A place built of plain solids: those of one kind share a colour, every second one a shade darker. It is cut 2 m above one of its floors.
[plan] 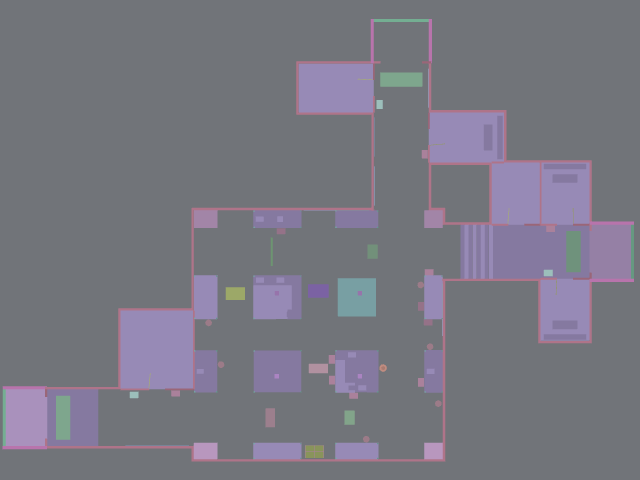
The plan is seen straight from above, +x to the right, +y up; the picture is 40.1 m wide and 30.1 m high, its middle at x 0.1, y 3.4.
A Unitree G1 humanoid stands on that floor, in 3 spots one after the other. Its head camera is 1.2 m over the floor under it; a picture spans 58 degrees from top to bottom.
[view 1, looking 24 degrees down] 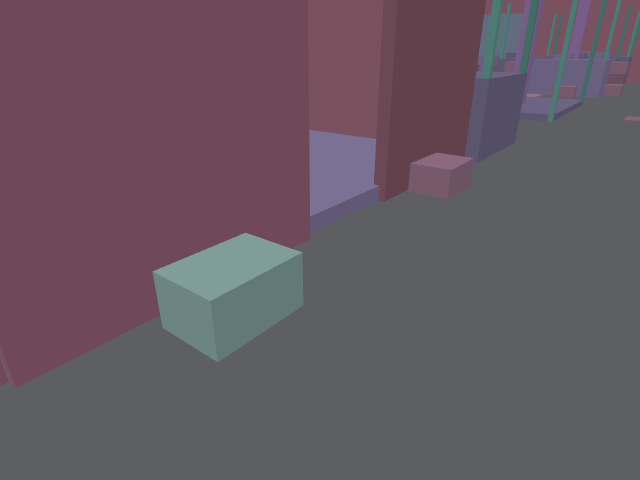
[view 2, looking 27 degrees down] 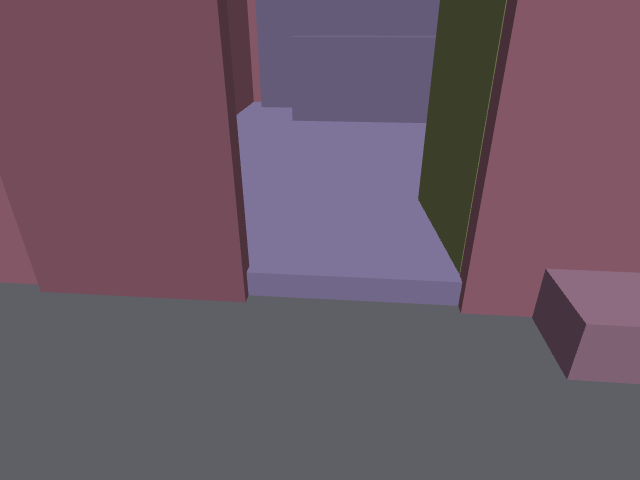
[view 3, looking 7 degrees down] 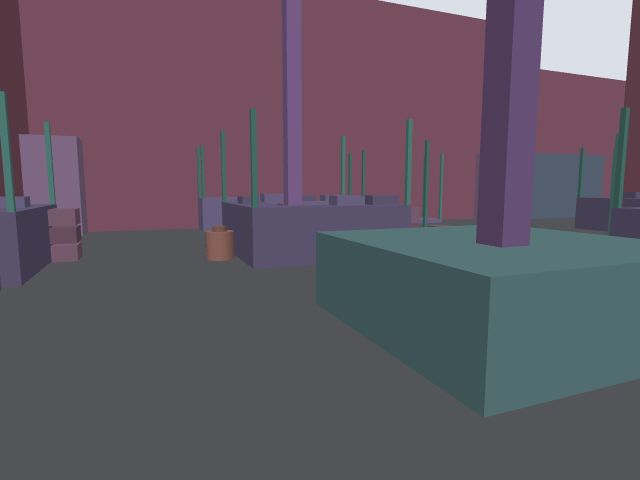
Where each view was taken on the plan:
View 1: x -12.70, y -7.74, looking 38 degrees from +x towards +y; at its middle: ground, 2.95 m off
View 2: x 5.20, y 9.87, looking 5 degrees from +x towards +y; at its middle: piece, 2.36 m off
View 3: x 5.20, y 2.67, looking -112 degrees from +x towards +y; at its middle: basin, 4.29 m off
